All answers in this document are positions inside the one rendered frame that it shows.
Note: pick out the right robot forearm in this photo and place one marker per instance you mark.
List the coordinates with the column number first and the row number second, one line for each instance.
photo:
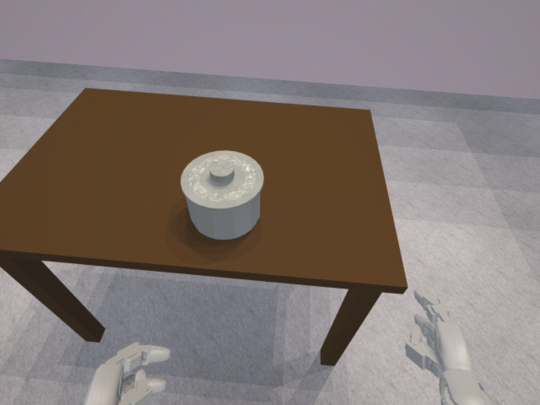
column 462, row 387

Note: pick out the left robot hand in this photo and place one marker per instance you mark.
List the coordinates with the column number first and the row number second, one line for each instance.
column 108, row 386

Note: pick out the pot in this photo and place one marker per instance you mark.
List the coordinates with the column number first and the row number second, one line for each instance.
column 225, row 225

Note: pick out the lid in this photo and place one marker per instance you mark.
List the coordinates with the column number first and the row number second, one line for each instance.
column 202, row 191

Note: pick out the table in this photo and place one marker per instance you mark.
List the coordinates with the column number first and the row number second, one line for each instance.
column 102, row 187

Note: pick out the knob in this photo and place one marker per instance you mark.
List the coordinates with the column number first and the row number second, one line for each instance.
column 221, row 171

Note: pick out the right robot hand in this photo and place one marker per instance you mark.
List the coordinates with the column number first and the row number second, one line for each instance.
column 446, row 346

